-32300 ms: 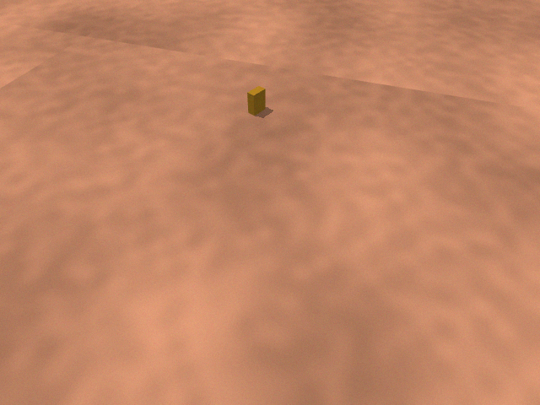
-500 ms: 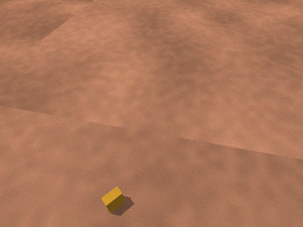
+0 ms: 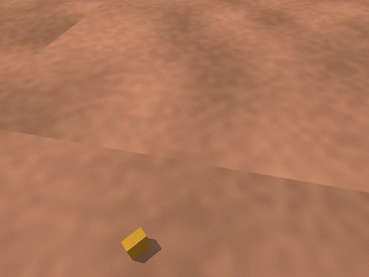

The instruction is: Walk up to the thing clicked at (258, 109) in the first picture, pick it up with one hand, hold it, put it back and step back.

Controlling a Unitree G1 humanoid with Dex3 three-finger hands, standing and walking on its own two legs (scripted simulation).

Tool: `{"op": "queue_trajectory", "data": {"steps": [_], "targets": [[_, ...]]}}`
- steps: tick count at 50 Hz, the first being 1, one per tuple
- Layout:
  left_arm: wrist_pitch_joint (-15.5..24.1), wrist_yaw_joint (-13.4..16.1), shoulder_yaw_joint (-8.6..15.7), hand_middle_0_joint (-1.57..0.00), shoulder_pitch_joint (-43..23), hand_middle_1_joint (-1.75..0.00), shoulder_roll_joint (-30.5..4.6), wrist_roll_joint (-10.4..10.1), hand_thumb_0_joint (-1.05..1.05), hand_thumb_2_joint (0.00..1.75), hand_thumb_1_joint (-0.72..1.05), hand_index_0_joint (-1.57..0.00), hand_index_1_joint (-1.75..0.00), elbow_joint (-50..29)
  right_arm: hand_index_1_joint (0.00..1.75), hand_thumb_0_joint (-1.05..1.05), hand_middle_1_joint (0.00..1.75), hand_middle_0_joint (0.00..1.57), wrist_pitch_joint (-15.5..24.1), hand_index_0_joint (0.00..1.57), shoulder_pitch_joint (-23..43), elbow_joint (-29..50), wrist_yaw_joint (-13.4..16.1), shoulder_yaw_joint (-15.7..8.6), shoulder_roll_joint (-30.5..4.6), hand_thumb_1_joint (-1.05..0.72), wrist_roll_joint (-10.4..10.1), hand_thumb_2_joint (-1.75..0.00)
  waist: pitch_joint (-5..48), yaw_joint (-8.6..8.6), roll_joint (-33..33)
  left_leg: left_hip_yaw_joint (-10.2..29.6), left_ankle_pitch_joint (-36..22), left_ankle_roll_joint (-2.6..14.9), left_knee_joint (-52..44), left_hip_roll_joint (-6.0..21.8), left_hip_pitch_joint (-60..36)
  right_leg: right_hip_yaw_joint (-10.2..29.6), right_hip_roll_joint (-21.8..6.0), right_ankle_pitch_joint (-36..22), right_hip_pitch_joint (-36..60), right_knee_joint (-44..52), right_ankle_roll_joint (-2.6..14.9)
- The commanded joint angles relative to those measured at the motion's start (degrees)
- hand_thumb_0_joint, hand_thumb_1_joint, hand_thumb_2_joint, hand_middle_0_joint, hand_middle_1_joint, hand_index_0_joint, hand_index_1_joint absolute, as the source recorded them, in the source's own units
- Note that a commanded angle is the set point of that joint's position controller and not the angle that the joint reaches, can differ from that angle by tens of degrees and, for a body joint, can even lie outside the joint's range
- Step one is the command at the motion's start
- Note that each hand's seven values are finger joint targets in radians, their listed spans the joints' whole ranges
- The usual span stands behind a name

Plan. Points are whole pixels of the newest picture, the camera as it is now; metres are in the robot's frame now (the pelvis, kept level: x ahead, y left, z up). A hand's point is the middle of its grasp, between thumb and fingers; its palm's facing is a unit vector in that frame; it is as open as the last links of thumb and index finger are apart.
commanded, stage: step back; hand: left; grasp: from the side
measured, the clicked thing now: (136, 243) +0.42 +0.25 -0.71
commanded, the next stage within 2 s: none
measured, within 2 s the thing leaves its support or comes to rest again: neither
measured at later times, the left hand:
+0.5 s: hand out of the picture +0.07 +0.31 -0.18, palm faces -0.10 -0.94 -0.34, open 7.4 cm
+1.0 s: hand out of the picture -0.02 +0.31 -0.15, palm faces -0.07 -0.92 -0.39, open 7.4 cm
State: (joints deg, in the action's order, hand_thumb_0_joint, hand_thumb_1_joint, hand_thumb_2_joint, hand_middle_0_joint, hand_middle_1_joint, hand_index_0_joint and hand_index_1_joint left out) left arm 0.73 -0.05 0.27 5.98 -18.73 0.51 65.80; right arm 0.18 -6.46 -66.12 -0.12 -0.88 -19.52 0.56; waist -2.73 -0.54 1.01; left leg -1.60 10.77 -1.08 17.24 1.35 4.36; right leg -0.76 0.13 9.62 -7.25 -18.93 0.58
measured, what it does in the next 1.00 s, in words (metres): walks backwards: left foot, then right foot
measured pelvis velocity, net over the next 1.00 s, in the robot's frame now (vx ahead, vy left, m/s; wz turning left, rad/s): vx -0.16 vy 0.06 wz -0.05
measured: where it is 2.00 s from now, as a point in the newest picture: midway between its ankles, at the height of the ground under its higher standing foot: outside the picture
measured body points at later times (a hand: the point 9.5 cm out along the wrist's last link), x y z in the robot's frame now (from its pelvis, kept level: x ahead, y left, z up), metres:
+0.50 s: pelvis -0.07 +0.07 -0.01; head +0.01 +0.09 +0.43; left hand +0.08 +0.36 -0.15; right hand -0.03 -0.26 -0.12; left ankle -0.09 +0.14 -0.75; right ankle -0.09 -0.08 -0.68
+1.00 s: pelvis -0.16 +0.06 -0.02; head -0.09 +0.05 +0.43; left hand -0.02 +0.36 -0.13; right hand -0.08 -0.26 -0.14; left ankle -0.22 +0.20 -0.69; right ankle -0.11 -0.05 -0.75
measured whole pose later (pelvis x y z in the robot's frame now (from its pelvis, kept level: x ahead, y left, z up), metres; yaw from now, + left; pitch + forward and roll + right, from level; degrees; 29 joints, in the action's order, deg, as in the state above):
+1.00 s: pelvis -0.16 +0.06 -0.02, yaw -3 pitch +0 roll +1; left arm -2.2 0.6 3.1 5.8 -19.7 2.0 44.7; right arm -2.0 -7.5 -50.9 1.5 -2.7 -23.5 -0.4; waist -10.1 0.8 0.2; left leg 7.2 30.9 -1.7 59.1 -5.6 20.3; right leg 2.6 1.2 11.1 -20.3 -31.9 1.8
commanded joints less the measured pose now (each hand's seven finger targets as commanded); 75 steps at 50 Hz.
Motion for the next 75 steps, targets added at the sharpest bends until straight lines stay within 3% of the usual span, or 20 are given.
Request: {"op": "queue_trajectory", "data": {"steps": [1,7,10,13,15,17,23,30,36,38,40,45,51,54,55,56,58,62,71,75], "targets": [[0.11,1.37,5.0,-0.2,-1.62,-0.3,-16.82,-1.13,0.0,0.9,0.9,-0.2,-0.3,-6.76,0.3,0.0,0.3,0.2,-0.27,0.2,2.18,6.26,0.68,-3.08,-13.45,-0.9,-0.65,-0.9,0.45,0.0,-3.64,3.52,-12.74,2.81,7.83,4.0,4.65,8.57,-8.57,-22.49,-2.7,-1.96,3.08],[-0.68,1.57,6.31,-0.2,-4.14,-0.3,-19.2,1.01,0.0,0.9,0.9,-0.2,-0.3,-13.57,0.3,0.0,0.3,0.2,-2.45,0.2,-2.02,9.79,0.25,-4.28,-12.36,-0.9,-0.4,-0.9,7.11,-0.05,-12.2,3.68,19.9,2.92,32.05,-3.22,10.63,18.26,-19.95,-24.1,-4.03,-2.02,14.84],[-1.24,1.53,5.91,-0.2,-6.91,-0.3,-17.23,1.43,0.0,0.9,0.9,-0.2,-0.3,-16.29,0.3,0.0,0.3,0.2,-2.39,0.2,-4.44,11.13,-0.18,-4.51,-12.14,-0.9,-0.77,-0.9,8.47,-0.97,-12.13,4.6,17.73,3.55,31.21,-2.65,10.45,13.09,-16.77,-25.44,-4.48,-6.14,12.69],[-2.66,1.53,5.11,-0.2,-6.5,-0.3,-16.29,0.74,0.0,0.9,0.9,-0.2,-0.3,-17.41,0.3,0.0,0.3,0.2,-1.43,0.2,-5.37,11.8,0.29,-4.95,-12.48,-0.9,0.19,-0.9,7.21,-1.68,-6.68,2.39,-1.62,2.69,9.67,-1.55,7.33,8.81,-10.33,-17.81,-4.82,-14.11,6.99],[-3.41,1.45,4.49,-0.2,-6.69,-0.3,-12.89,-0.63,0.0,0.9,0.9,-0.2,-0.3,-19.45,0.3,0.0,0.3,0.2,-0.77,0.2,-5.98,12.4,0.86,-6.39,-17.57,-0.9,1.93,-0.9,6.8,-1.47,9.12,18.06,-29.25,4.26,3.91,10.24,0.65,5.13,1.48,3.74,-15.16,-27.48,2.37],[-3.93,2.28,4.2,-0.2,-3.4,-0.3,-12.39,0.11,0.0,0.9,0.9,-0.2,-0.3,-19.03,0.3,0.0,0.3,0.2,-0.57,0.2,-4.54,14.4,1.21,-7.09,-20.53,-0.9,1.62,-0.9,6.61,-1.2,8.23,20.5,-43.41,9.72,7.37,16.32,-2.4,9.76,6.13,25.8,-21.98,-37.06,0.92],[-3.7,2.3,5.24,-0.2,0.27,-0.3,-13.84,0.24,0.0,0.9,0.9,-0.2,-0.3,-18.54,0.3,0.0,0.3,0.2,-0.26,0.2,0.03,17.57,2.71,-5.88,-15.04,-0.9,0.91,-0.9,5.43,1.33,6.68,12.66,-38.69,6.06,10.42,9.56,-6.7,11.48,6.25,15.27,-25.38,-45.1,0.43],[-2.52,1.68,5.76,-0.2,-1.17,-0.3,-12.58,0.84,0.0,0.9,0.9,-0.2,-0.3,-21.08,0.3,0.0,0.3,0.2,-0.46,0.2,-5.04,18.16,2.87,-6.52,-15.83,-0.9,0.47,-0.9,5.88,-2.08,5.12,13.74,-32.36,9.97,12.46,11.95,-8.19,6.67,1.97,15.48,-17.85,-23.77,-0.68],[-1.66,1.37,6.65,-0.2,5.05,-0.3,-13.87,1.8,0.0,0.9,0.9,-0.2,-0.3,-18.77,0.3,0.0,0.3,0.2,-0.83,0.2,-0.01,19.77,1.99,-6.08,-15.1,-0.9,-0.51,-0.9,6.86,1.15,-1.59,12.7,-12.16,7.86,15.89,9.11,9.55,8.66,-1.43,-8.83,-0.43,-11.04,3.49],[-1.81,1.01,7.74,-0.2,1.49,-0.3,-18.85,1.26,0.0,0.9,0.9,-0.2,-0.3,-20.83,0.3,0.0,0.3,0.2,-1.11,0.2,0.63,19.82,2.05,-5.49,-12.55,-0.9,-0.92,-0.9,3.1,1.77,-15.59,4.26,8.6,2.51,31.41,-4.57,14.1,26.72,-15.31,-14.38,-7.18,-3.91,14.53],[-1.32,1.16,7.56,-0.2,0.05,-0.3,-18.26,1.48,0.0,0.9,0.9,-0.2,-0.3,-23.25,0.3,0.0,0.3,0.2,-1.76,0.2,-1.65,19.08,2.11,-5.65,-13.73,-0.9,-0.27,-0.9,0.9,1.76,-15.16,8.41,26.51,1.04,46.3,-6.6,16.39,32.32,-20.64,-18.45,-9.61,-1.48,18.96],[-1.57,1.77,7.17,-0.2,-0.36,-0.3,-14.3,1.36,0.0,0.9,0.9,-0.2,-0.3,-24.89,0.3,0.0,0.3,0.2,-1.41,0.2,-4.78,17.76,2.2,-4.43,-13.32,-0.9,-0.55,-0.9,4.41,1.6,-6.86,9.46,20.01,-0.1,49.32,-9.0,20.94,17.11,-10.65,-24.71,-1.74,-6.7,12.6],[-2.83,1.69,7.46,-0.2,1.96,-0.3,-14.91,1.59,0.0,0.9,0.9,-0.2,-0.3,-26.4,0.3,0.0,0.3,0.2,-0.73,0.2,-6.11,19.05,2.46,-4.0,-12.47,-0.9,-0.1,-0.9,10.05,2.1,-12.91,4.84,18.6,-0.25,23.74,-2.83,18.37,15.52,-11.64,-23.87,8.89,-10.37,11.09],[-4.0,1.04,7.09,-0.2,-0.38,-0.3,-16.06,0.8,0.0,0.9,0.9,-0.2,-0.3,-27.24,0.3,0.0,0.3,0.2,-0.29,0.2,-9.67,17.35,2.07,-4.95,-12.3,-0.9,0.88,-0.9,8.52,-0.6,-10.33,1.24,0.01,1.21,5.13,-3.57,7.27,12.52,-8.36,-13.85,-0.48,-15.34,6.84],[-4.4,0.79,6.76,-0.2,0.51,-0.3,-14.63,0.65,0.0,0.9,0.9,-0.2,-0.3,-27.33,0.3,0.0,0.3,0.2,-0.22,0.2,-8.92,17.62,1.99,-5.59,-13.84,-0.9,1.67,-0.9,6.88,-0.06,-5.7,7.43,-1.06,2.49,4.28,0.05,4.04,11.72,-5.69,-4.41,-8.45,-17.0,4.45],[-4.29,0.75,6.33,-0.2,1.05,-0.3,-12.04,0.48,0.0,0.9,0.9,-0.2,-0.3,-27.81,0.3,0.0,0.3,0.2,-0.12,0.2,-7.59,18.46,1.86,-6.71,-19.29,-0.9,2.76,-0.9,5.62,0.15,9.15,25.2,-5.68,6.77,0.72,13.23,1.56,7.38,2.2,13.25,-20.11,-27.71,1.53],[-3.96,1.96,7.98,-0.2,-3.73,-0.3,-15.26,1.88,0.0,0.9,0.9,-0.2,-0.3,-27.39,0.3,0.0,0.3,0.2,0.17,0.2,-2.4,20.86,1.51,-7.77,-24.02,-0.9,2.03,-0.9,0.33,-2.59,12.48,34.58,-6.68,18.35,-1.88,23.77,18.12,12.5,6.17,27.12,-17.57,-48.11,-0.35],[-4.18,1.08,8.14,-0.2,5.39,-0.3,-13.94,0.31,0.0,0.9,0.9,-0.2,-0.3,-23.74,0.3,0.0,0.3,0.2,0.94,0.2,2.71,21.95,2.18,-5.42,-15.75,-0.9,2.06,-0.9,-0.74,4.12,5.58,14.1,-19.72,10.3,4.59,10.6,8.42,14.54,8.1,16.5,-24.07,-55.94,0.23],[-3.5,0.73,7.65,-0.2,4.39,-0.3,-13.27,1.03,0.0,0.9,0.9,-0.2,-0.3,-24.63,0.3,0.0,0.3,0.2,0.35,0.2,-5.19,22.77,2.5,-6.74,-17.35,-0.9,1.2,-0.9,5.89,-2.09,7.59,14.28,-18.69,15.27,8.93,13.65,-2.01,8.93,3.52,19.94,-19.21,-36.98,-3.65],[-3.05,0.07,7.85,-0.2,10.86,-0.3,-13.34,1.11,0.0,0.9,0.9,-0.2,-0.3,-21.32,0.3,0.0,0.3,0.2,-0.62,0.2,0.2,24.42,2.16,-7.16,-18.89,-0.9,1.26,-0.9,7.28,1.33,10.61,13.29,-11.64,12.16,11.8,13.5,6.81,4.25,-0.03,13.42,-6.93,-16.05,-1.07]]}}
